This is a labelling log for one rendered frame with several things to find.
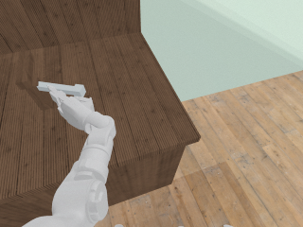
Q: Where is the robot left forearm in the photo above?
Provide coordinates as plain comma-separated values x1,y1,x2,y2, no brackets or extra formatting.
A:
52,112,116,215

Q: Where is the left robot upper arm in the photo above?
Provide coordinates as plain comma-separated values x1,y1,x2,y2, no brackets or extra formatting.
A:
22,179,109,227

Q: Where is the tap lever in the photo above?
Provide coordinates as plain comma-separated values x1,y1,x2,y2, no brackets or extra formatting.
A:
36,81,86,97

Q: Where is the robot left hand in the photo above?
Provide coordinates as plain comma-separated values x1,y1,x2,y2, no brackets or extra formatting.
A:
47,85,95,131

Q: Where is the counter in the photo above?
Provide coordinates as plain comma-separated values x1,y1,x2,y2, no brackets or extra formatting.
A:
0,0,201,227

